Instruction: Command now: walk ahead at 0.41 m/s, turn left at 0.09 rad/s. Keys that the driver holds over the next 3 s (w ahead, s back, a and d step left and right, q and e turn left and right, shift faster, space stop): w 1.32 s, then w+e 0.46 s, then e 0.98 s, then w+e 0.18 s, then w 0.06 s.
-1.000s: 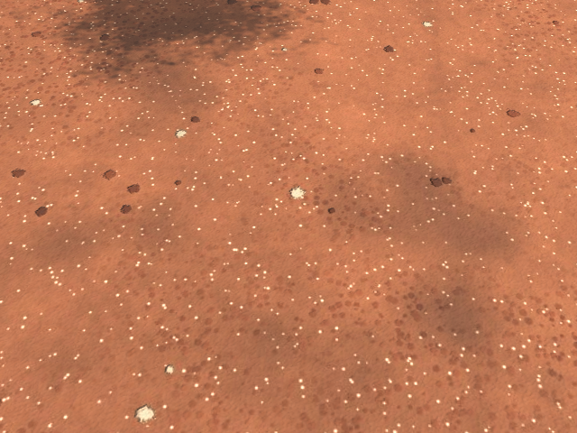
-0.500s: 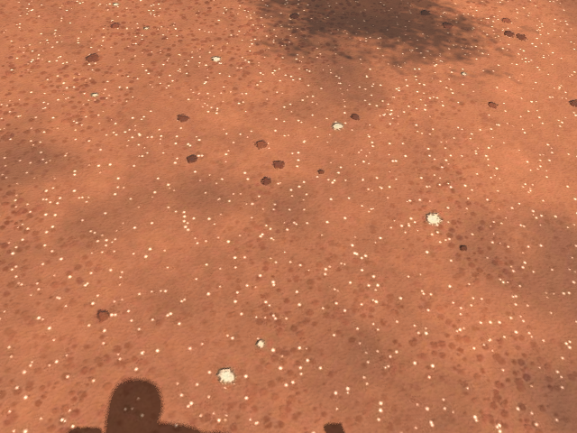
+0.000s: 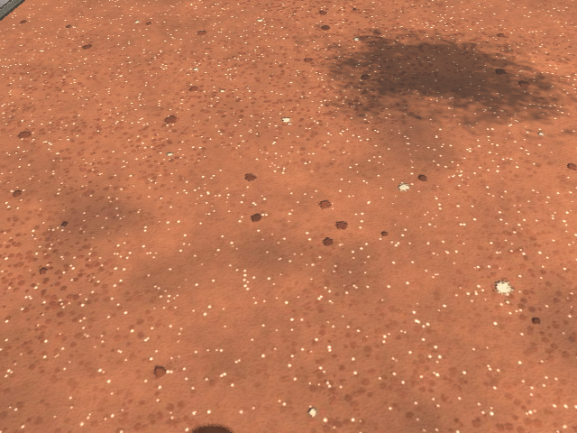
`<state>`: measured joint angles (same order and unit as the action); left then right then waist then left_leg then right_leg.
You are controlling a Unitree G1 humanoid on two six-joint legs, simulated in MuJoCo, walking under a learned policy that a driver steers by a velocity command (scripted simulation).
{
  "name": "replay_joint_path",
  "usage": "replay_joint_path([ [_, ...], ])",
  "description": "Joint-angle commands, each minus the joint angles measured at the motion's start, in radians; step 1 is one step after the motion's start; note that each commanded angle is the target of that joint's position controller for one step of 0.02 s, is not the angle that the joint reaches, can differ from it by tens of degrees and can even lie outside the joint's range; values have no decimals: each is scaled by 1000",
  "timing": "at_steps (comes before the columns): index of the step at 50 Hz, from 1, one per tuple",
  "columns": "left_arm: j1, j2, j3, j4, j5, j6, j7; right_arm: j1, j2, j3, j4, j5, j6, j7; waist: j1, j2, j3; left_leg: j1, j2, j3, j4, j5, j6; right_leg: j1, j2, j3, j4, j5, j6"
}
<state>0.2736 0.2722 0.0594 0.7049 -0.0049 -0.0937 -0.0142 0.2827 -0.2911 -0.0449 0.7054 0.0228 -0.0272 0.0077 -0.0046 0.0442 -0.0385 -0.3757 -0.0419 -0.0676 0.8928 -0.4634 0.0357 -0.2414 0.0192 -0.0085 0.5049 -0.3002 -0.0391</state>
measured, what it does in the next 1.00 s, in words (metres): walks ahead: left foot, then right foot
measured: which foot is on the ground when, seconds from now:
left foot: up 0.00-0.32, down 0.34-0.90, up 0.92-1.00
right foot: down 0.00-0.36, up 0.38-0.88, down 0.90-1.00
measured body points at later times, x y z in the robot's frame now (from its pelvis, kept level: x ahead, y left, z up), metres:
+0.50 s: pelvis +0.24 +0.06 +0.00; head +0.27 +0.07 +0.45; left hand +0.32 +0.34 -0.12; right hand +0.38 -0.20 -0.09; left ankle +0.29 +0.15 -0.74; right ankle +0.16 -0.09 -0.65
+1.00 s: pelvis +0.53 +0.01 -0.01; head +0.56 +0.00 +0.44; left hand +0.70 +0.26 -0.10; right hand +0.56 -0.28 -0.14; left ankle +0.38 +0.15 -0.64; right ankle +0.60 -0.08 -0.74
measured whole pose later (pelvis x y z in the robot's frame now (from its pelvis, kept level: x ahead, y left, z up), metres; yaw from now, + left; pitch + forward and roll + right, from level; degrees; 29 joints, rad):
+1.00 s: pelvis +0.53 +0.01 -0.01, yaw +0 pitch +2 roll +0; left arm 0.15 0.27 0.04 0.69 0.00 -0.08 -0.03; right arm 0.35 -0.30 -0.04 0.84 0.02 -0.07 0.01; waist -0.03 0.01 0.04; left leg -0.30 0.00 -0.05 1.14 -0.43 0.03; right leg -0.41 0.02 -0.05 0.53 -0.15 -0.06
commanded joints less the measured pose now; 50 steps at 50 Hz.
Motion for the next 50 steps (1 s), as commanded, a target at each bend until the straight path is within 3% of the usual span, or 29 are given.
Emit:
replay_joint_path([
  [1,96,155,37,-29,2,-8,7,-131,-121,-37,-118,-2,-50,7,57,-177,117,-537,96,-14,198,85,-7,306,-325,488,-322,-259,-198],
  [5,76,143,26,-26,2,1,15,-182,-58,-21,-116,-14,-55,21,56,-153,110,-418,114,47,34,284,-50,209,-232,251,-365,101,-166],
  [9,116,177,32,6,-9,12,19,-277,-17,-1,-128,-9,-61,33,89,-152,111,-243,80,88,-231,433,-66,138,-198,125,-358,247,-145],
  [11,148,193,36,25,-17,16,18,-311,-31,-3,-138,-2,-63,42,98,-155,121,-200,71,89,-291,457,-55,147,-229,132,-355,253,-146],
  [14,148,207,42,44,-26,26,20,-309,-68,-15,-145,3,-67,50,64,-162,126,-162,69,73,-353,418,-9,220,-278,143,-320,345,-125],
  [16,129,219,44,48,-25,36,25,-190,-112,-39,-117,-4,-65,42,-19,-159,43,25,27,110,-391,386,37,242,-254,93,-158,652,-93],
  [17,136,197,35,48,-19,39,28,-42,-152,-61,-74,-5,-61,31,-89,-143,-57,240,18,119,-390,389,66,183,-208,50,30,734,-66],
  [18,146,140,10,20,10,39,31,142,-221,-80,-44,-14,-53,18,-155,-25,-215,547,209,-93,-356,369,127,-23,-155,17,352,457,-28],
  [19,273,18,-23,-3,-5,20,28,171,-296,-86,-28,-27,-53,26,-67,278,-347,784,425,-613,-512,56,278,-358,33,56,683,-241,28],
  [20,196,132,0,10,-30,2,22,149,-193,-62,-33,-14,-55,26,-109,188,-283,730,408,-680,-608,-74,256,-471,-11,156,790,-264,21],
  [21,93,176,14,-19,-48,-7,14,85,-156,-48,-33,-11,-55,22,-100,130,-133,611,382,-525,-614,-15,220,-534,-61,122,797,-177,8],
  [22,42,165,9,-27,-35,-12,17,26,-142,-42,-38,-16,-55,21,-72,35,-61,479,343,-413,-624,120,203,-502,-106,96,757,-89,5],
  [23,20,155,11,-29,-15,-12,18,-19,-123,-38,-40,-26,-55,23,-42,15,-13,374,304,-335,-645,230,199,-471,-133,90,703,-29,10],
  [24,40,145,13,-22,-12,-4,14,-45,-101,-31,-44,-36,-59,24,-9,34,-5,306,276,-281,-673,296,196,-415,-157,98,678,13,12],
  [25,60,129,10,-14,-14,5,12,-57,-95,-31,-41,-35,-64,24,9,48,-5,268,265,-250,-699,330,205,-383,-163,95,658,31,20],
  [27,59,104,5,-11,-8,24,15,-54,-101,-33,-20,-21,-79,23,27,35,23,209,258,-184,-742,386,221,-379,-171,81,607,56,40],
  [30,-45,93,-1,-46,5,27,20,-26,-122,-39,9,-20,-82,13,8,4,80,201,244,-113,-778,447,220,-450,-176,74,457,197,68],
  [34,-191,62,-15,-79,-2,8,2,32,-148,-41,40,-11,-70,2,-48,-5,106,222,206,-21,-779,478,177,-403,-136,31,189,403,63],
  [37,-283,63,-17,-110,-11,-2,-17,100,-165,-44,75,-5,-57,0,-85,-9,123,302,239,-25,-754,464,173,-403,-112,22,88,425,49],
  [39,-321,71,-15,-130,-13,-5,-30,125,-169,-45,94,-2,-44,-3,-87,-3,130,383,271,-36,-717,499,164,-426,-101,27,42,374,27],
  [42,-281,99,-4,-132,-10,-7,-39,121,-188,-53,107,-1,-26,-11,-45,26,90,468,294,-39,-620,696,134,-345,-66,7,2,250,-14],
  [43,-207,122,9,-114,-7,-7,-35,104,-198,-54,106,-2,-22,-13,2,40,39,470,277,-21,-528,869,120,-231,-33,-22,-12,228,-36],
  [44,-60,163,32,-72,-4,-5,-26,92,-184,-47,103,-6,-16,-16,78,26,-59,421,228,20,-350,968,93,-17,-13,-43,-26,257,-68],
  [45,123,230,51,-38,5,0,-14,99,-136,-26,77,-28,-18,-20,143,-58,-217,216,175,54,-54,728,57,308,-172,127,31,315,-129],
  [46,163,308,66,-20,10,2,-18,242,-7,12,60,-25,-41,-9,65,-331,-346,-200,-22,52,306,3,-14,652,-406,629,-68,94,-299],
  [47,175,201,41,-24,-3,5,-17,178,-108,-8,77,-5,-61,-2,118,-249,-350,-321,5,-78,418,-109,-11,655,-404,745,-171,-39,-288],
  [48,106,170,28,-27,-3,6,-13,73,-158,-24,44,20,-73,3,114,-192,-183,-388,57,-56,432,-37,-4,530,-371,587,-191,-11,-242],
  [49,44,156,23,-32,1,7,-11,13,-146,-19,28,16,-78,0,85,-108,-95,-368,106,-23,385,53,-3,387,-331,469,-208,93,-219],
  [50,-1,135,17,-33,8,6,-14,-17,-136,-22,23,-1,-76,-3,56,-80,-28,-336,136,-11,321,107,-10,264,-294,388,-235,199,-210],
])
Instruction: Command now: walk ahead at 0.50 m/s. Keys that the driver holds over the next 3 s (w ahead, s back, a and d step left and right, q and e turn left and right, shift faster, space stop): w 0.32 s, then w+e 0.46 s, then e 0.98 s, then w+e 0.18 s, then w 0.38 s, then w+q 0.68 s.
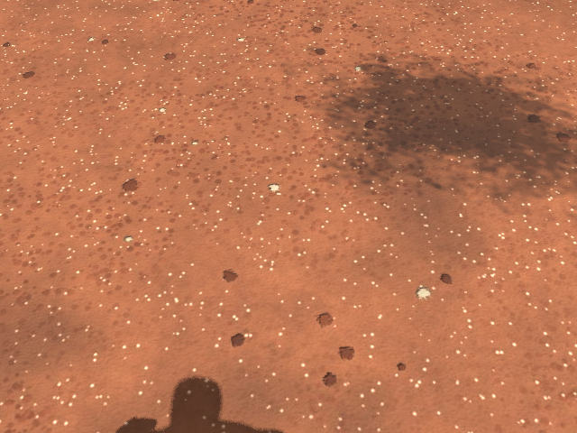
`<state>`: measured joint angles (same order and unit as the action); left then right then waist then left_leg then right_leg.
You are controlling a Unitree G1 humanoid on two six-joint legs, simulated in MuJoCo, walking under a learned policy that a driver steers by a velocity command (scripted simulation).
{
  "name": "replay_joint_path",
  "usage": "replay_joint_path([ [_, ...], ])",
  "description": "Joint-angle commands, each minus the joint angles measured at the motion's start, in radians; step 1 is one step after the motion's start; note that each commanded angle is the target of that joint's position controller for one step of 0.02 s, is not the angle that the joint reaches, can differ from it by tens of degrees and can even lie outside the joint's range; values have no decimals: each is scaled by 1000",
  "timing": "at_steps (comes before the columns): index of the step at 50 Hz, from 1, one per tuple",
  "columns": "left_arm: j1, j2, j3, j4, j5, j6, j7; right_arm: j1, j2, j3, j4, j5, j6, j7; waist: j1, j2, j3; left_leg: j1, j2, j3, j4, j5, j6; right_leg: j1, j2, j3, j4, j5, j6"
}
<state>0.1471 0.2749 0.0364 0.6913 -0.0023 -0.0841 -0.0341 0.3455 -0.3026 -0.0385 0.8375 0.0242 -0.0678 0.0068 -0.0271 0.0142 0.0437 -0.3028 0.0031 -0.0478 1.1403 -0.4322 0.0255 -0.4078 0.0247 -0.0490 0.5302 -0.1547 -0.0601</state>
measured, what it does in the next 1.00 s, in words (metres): walks ahead, turning right: left foot, then right foot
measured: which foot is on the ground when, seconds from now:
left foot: up 0.00-0.40, down 0.42-0.96, up 0.98-1.00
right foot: down 0.00-0.42, up 0.44-0.92, down 0.94-1.00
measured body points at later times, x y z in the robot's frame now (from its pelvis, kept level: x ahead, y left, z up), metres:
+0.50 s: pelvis +0.27 +0.05 +0.00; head +0.31 +0.06 +0.45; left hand +0.29 +0.34 -0.14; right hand +0.46 -0.20 -0.08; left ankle +0.36 +0.15 -0.73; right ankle +0.11 -0.08 -0.67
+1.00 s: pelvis +0.51 -0.01 -0.01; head +0.56 -0.03 +0.43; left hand +0.78 +0.18 -0.10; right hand +0.49 -0.31 -0.14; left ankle +0.38 +0.17 -0.66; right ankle +0.60 -0.11 -0.73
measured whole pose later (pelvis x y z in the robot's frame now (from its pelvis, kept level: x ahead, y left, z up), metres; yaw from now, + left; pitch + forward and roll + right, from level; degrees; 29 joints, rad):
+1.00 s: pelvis +0.51 -0.01 -0.01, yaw -19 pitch +1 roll +2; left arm 0.10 0.30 0.07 0.65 0.00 -0.03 -0.04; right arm 0.23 -0.30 -0.06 0.84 0.00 -0.04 -0.02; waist -0.03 -0.02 0.09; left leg -0.18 0.05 0.11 1.00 -0.56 -0.05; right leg -0.52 0.03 -0.04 0.62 -0.12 -0.10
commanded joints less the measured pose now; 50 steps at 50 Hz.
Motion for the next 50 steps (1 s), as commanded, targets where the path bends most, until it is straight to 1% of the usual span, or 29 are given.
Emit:
replay_joint_path([
  [1,101,112,33,-22,15,-9,5,-60,-115,-31,-104,-9,-26,-1,44,-71,-98,-345,116,-38,37,116,-4,354,-272,374,-290,112,-181],
  [3,92,112,36,-11,8,-21,2,-21,-76,-24,-89,-11,-5,-3,14,-87,-93,-285,125,-28,-16,144,-21,281,-253,313,-344,161,-195],
  [5,98,131,42,10,2,-29,6,-57,-60,-20,-101,-18,9,-7,8,-79,-55,-309,134,-18,-92,191,-41,237,-248,255,-384,191,-203],
  [7,118,146,46,28,2,-25,15,-131,-51,-16,-122,-23,9,-8,26,-67,-25,-349,140,-15,-212,301,-54,243,-234,210,-406,193,-195],
  [11,165,171,51,60,-7,-14,25,-266,-30,-6,-150,-18,-8,6,76,-66,5,-306,105,17,-466,506,-51,259,-198,126,-413,170,-152],
  [15,234,188,56,106,-16,4,28,-373,-40,-7,-187,-8,-18,25,112,-68,29,-315,80,23,-578,504,-31,363,-246,137,-375,157,-145],
  [18,244,198,62,128,-22,21,36,-381,-64,-15,-203,-10,-27,38,87,-78,25,-280,64,14,-636,401,4,437,-284,178,-304,229,-123],
  [19,233,206,64,130,-23,27,39,-343,-79,-22,-194,-11,-31,38,61,-89,5,-216,47,27,-650,364,15,443,-282,187,-260,299,-114],
  [20,210,208,63,127,-23,32,41,-250,-103,-37,-169,-13,-35,34,3,-88,-46,-75,19,53,-687,361,34,423,-250,167,-157,425,-95],
  [21,210,173,49,121,-14,32,41,-94,-156,-63,-126,-19,-36,23,-65,-67,-161,175,43,38,-668,387,66,333,-191,130,33,430,-63],
  [22,221,98,20,90,17,29,42,83,-236,-83,-104,-31,-31,10,-118,81,-334,476,259,-192,-634,403,126,122,-104,78,368,101,-18],
  [23,349,19,1,82,-13,10,38,89,-267,-86,-91,-36,-23,16,-45,332,-427,702,423,-616,-770,161,256,-220,34,115,640,-444,26],
  [24,278,143,29,98,-38,1,37,58,-158,-62,-104,-25,-23,16,-86,184,-325,620,390,-588,-828,29,219,-315,-23,203,735,-421,26],
  [25,197,177,44,74,-48,-2,36,-1,-118,-49,-106,-21,-25,12,-76,136,-197,500,362,-434,-848,50,179,-352,-65,183,735,-323,19],
  [26,163,162,44,70,-41,1,41,-65,-96,-41,-109,-25,-28,13,-43,73,-137,381,324,-337,-876,141,160,-314,-107,165,704,-238,27],
  [27,151,149,48,69,-29,9,43,-109,-67,-35,-107,-28,-31,14,-19,76,-85,293,289,-251,-910,216,151,-285,-132,167,657,-179,34],
  [28,176,130,49,75,-30,21,40,-133,-58,-34,-103,-37,-38,13,9,101,-74,232,270,-184,-940,269,142,-227,-153,171,639,-136,40],
  [30,188,91,46,76,-32,43,39,-149,-58,-39,-87,-38,-51,11,29,87,-52,178,259,-90,-983,365,153,-205,-163,161,622,-101,52],
  [32,153,78,45,56,-27,57,41,-148,-79,-48,-70,-39,-57,5,33,61,-22,166,261,-18,-1006,438,161,-250,-168,166,577,-40,64],
  [36,64,61,39,21,-22,51,25,-134,-106,-56,-46,-40,-47,-9,10,40,8,202,235,117,-1024,497,147,-273,-159,136,356,144,69],
  [39,-45,40,27,-21,-18,46,4,-92,-132,-64,-28,-31,-34,-17,-34,18,40,251,248,179,-1026,514,140,-266,-148,72,214,205,54],
  [41,-98,39,26,-54,-11,45,-9,-84,-145,-68,-18,-24,-15,-23,-42,14,65,297,255,221,-970,677,127,-264,-128,32,137,190,42],
  [44,-64,75,45,-79,-5,48,-27,-95,-179,-78,-21,-3,16,-37,-1,64,1,369,264,252,-812,1015,91,-165,-61,-29,99,91,6],
  [45,-1,98,58,-69,-6,51,-30,-112,-189,-83,-30,5,25,-42,37,82,-40,375,259,256,-716,1119,77,-89,-25,-48,93,50,-14],
  [46,107,138,80,-45,-7,52,-26,-131,-190,-84,-39,11,32,-45,97,74,-97,352,239,262,-565,1129,55,40,10,-53,50,64,-41],
  [47,230,189,107,-15,-4,54,-9,-140,-167,-75,-45,13,30,-43,167,28,-161,257,188,277,-346,982,6,240,28,-25,-49,209,-77],
  [48,248,279,121,-13,-4,63,19,-75,-56,-42,-70,-45,22,-34,105,-211,-238,-25,90,266,-30,190,-54,511,-171,241,7,653,-141],
  [49,175,335,118,-79,23,53,14,38,-33,-21,-94,-50,5,-18,24,-295,-437,-310,-86,80,302,-311,-104,747,-423,753,-48,720,-402],
  [50,166,259,104,-102,13,53,2,-51,-137,-45,-81,-22,-3,-10,109,-91,-485,-334,-24,-66,324,-237,-84,703,-385,679,-111,610,-366],
])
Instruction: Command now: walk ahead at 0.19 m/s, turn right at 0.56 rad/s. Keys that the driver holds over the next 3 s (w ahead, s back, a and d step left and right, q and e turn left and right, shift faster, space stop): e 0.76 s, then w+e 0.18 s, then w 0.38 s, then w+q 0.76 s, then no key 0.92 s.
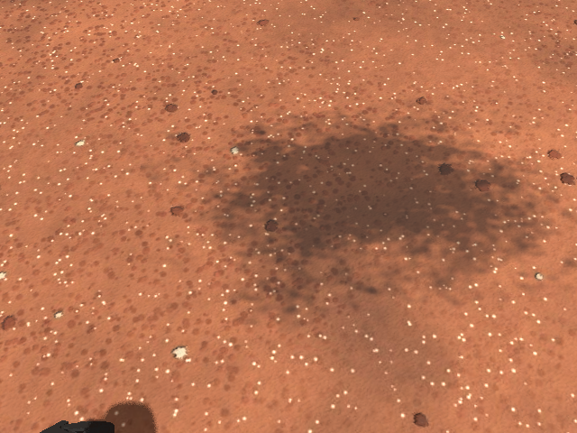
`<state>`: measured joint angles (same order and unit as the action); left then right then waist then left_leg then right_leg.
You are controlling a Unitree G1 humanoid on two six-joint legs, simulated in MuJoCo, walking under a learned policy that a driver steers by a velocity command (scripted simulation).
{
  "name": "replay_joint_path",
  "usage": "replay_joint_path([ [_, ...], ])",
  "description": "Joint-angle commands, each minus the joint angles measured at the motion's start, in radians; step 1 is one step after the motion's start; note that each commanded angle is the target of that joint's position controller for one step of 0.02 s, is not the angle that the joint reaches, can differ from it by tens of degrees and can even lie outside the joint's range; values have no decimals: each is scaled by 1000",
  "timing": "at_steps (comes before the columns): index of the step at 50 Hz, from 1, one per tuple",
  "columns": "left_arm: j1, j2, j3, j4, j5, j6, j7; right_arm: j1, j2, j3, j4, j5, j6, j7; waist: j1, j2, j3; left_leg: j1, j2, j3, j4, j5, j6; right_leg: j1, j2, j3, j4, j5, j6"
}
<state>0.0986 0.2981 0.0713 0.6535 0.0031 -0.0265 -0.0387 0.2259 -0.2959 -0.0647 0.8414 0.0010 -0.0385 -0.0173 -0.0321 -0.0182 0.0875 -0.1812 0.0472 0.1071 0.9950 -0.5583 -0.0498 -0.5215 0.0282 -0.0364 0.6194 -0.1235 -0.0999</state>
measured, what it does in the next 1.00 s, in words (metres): walks ahead, turning right: left foot, then right foot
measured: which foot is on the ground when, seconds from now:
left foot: up 0.00-0.44, down 0.46-0.86, up 0.88-1.00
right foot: down 0.00-0.46, up 0.48-0.86, down 0.88-1.00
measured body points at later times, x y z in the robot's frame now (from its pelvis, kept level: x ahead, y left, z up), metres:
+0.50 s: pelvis +0.11 +0.04 +0.02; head +0.14 +0.04 +0.46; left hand +0.35 +0.26 -0.07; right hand +0.17 -0.28 -0.08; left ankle +0.17 +0.16 -0.72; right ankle +0.11 -0.07 -0.70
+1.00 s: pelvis +0.12 -0.01 +0.03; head +0.11 -0.05 +0.47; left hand +0.36 +0.16 -0.06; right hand +0.07 -0.33 -0.09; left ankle +0.21 +0.12 -0.64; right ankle +0.04 -0.07 -0.72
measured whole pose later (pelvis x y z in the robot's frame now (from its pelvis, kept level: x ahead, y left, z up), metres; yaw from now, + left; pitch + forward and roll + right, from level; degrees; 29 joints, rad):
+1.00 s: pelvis +0.12 -0.01 +0.03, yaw -36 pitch +2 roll +2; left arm 0.33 0.27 0.06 0.65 -0.01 -0.01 -0.01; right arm 0.16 -0.33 -0.09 0.74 0.01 -0.04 0.00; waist 0.01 0.05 0.00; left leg -0.52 0.05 0.00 1.02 -0.36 0.00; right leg -0.21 0.03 0.04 0.48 -0.30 -0.06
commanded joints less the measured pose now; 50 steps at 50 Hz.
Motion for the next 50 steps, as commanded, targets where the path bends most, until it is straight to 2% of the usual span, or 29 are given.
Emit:
replay_joint_path([
  [1,160,196,57,-65,-4,-11,5,-13,-146,-19,-119,23,-33,12,97,-37,-385,-495,-38,-202,412,-18,10,693,-337,533,-220,488,-276],
  [2,115,164,49,-59,-19,-11,9,-29,-128,-18,-108,9,-27,-2,61,39,-272,-494,3,-193,330,53,6,549,-278,447,-240,414,-220],
  [3,80,140,42,-63,-21,-6,17,-32,-138,-23,-107,-4,-14,-14,37,17,-223,-454,24,-195,264,98,2,435,-248,401,-261,385,-198],
  [4,64,137,40,-72,-7,-1,22,-18,-144,-27,-107,-5,0,-16,12,-16,-208,-386,27,-197,235,126,2,343,-223,377,-284,371,-186],
  [6,53,150,45,-80,6,1,29,10,-117,-24,-104,-11,15,-20,-5,-40,-218,-336,7,-184,173,153,-16,270,-200,347,-292,426,-189],
  [8,64,167,51,-78,1,6,41,-5,-101,-20,-111,-16,22,-27,-1,-45,-234,-344,-7,-187,92,186,-35,263,-185,337,-283,430,-183],
  [11,63,172,51,-84,-9,27,62,-58,-98,-18,-128,-13,33,-31,18,-65,-241,-364,-18,-208,-16,255,-53,268,-164,371,-283,210,-153],
  [15,54,169,50,-93,-5,47,73,-121,-96,-17,-151,-5,28,-25,43,-110,-196,-341,-40,-226,-164,292,-52,245,-138,440,-290,-57,-123],
  [19,65,164,50,-97,-7,58,68,-128,-103,-21,-163,1,4,-11,57,-139,-199,-270,-68,-228,-306,237,-31,296,-147,520,-227,60,-120],
  [21,47,158,47,-104,-17,65,67,-86,-105,-26,-156,4,-7,0,28,-142,-202,-183,-75,-214,-465,286,-5,311,-130,548,-178,146,-98],
  [22,38,149,43,-108,-25,70,70,-49,-113,-32,-145,3,-12,4,3,-132,-199,-95,-57,-206,-599,400,13,282,-97,535,-142,124,-66],
  [23,73,110,32,-111,-22,72,70,-28,-170,-47,-147,-11,-10,2,19,-28,-221,26,94,-313,-648,487,68,197,-35,465,-26,-79,-12],
  [24,119,85,28,-133,-26,67,67,-67,-260,-65,-149,-35,6,-5,90,283,-176,86,288,-539,-667,730,221,-19,141,243,152,-428,57],
  [25,110,176,54,-123,-8,55,63,-60,-199,-57,-165,-46,7,-5,46,285,-181,66,377,-632,-673,816,325,-81,106,203,399,-529,110],
  [26,122,216,71,-103,-14,55,60,-87,-153,-43,-181,-37,9,-10,53,197,-179,55,344,-539,-648,821,310,-84,70,204,514,-467,132],
  [27,134,200,73,-79,-19,66,63,-119,-125,-37,-188,-24,13,-13,63,148,-161,51,274,-438,-629,789,262,-88,55,187,559,-412,152],
  [29,131,145,59,-73,-22,86,63,-129,-108,-29,-191,-5,22,-20,53,145,-136,60,218,-331,-625,777,233,-115,37,158,609,-335,182],
  [32,55,99,41,-112,-33,87,57,-92,-129,-37,-185,-16,40,-28,10,196,-130,108,196,-248,-648,758,247,-117,6,84,474,-285,202],
  [36,20,82,29,-141,-24,85,41,-94,-178,-57,-186,-9,52,-22,-12,225,-166,103,236,-193,-647,758,258,27,-42,33,257,-286,191],
  [38,32,97,34,-141,-24,89,33,-96,-190,-63,-183,1,51,-13,-11,233,-169,89,252,-177,-641,739,254,92,-41,4,167,-274,173],
  [41,80,98,40,-127,-29,92,19,-91,-205,-69,-171,29,45,-3,18,209,-161,11,258,-160,-647,368,216,226,-25,-44,-28,-185,106],
  [42,139,100,47,-99,-30,89,18,-95,-184,-64,-165,35,42,-1,46,189,-159,-65,238,-133,-610,240,188,333,-3,-61,-103,-158,75],
  [43,233,119,61,-59,-37,83,23,-76,-131,-50,-154,25,38,4,75,113,-173,-182,194,-70,-492,111,141,490,5,-29,-151,-182,40],
  [44,344,202,84,-38,-39,72,36,-110,-47,-22,-176,-7,33,15,111,-146,-161,-428,87,47,-118,-36,49,637,-211,308,-268,-259,-50],
  [45,351,309,94,-64,-12,36,25,-204,-56,-24,-261,-4,10,12,126,-285,-132,-709,-58,-78,73,-106,23,607,-399,768,-392,-444,-250],
  [46,316,226,70,-68,3,5,20,-261,-127,-43,-267,20,-13,14,141,-184,-88,-742,-3,-180,147,-31,46,573,-395,753,-449,-547,-254],
  [47,270,177,50,-64,-1,-12,25,-240,-158,-54,-256,31,-26,21,102,-175,-42,-731,21,-191,122,81,69,531,-358,669,-455,-557,-209],
  [49,204,127,27,-67,-15,-15,41,-174,-152,-57,-203,-1,-40,23,61,-132,-34,-663,49,-174,36,255,51,503,-276,499,-445,-386,-141],
  [50,206,119,21,-66,-7,-18,48,-165,-137,-54,-190,-6,-45,29,57,-136,-43,-613,43,-160,10,330,39,485,-243,440,-454,-294,-124],
])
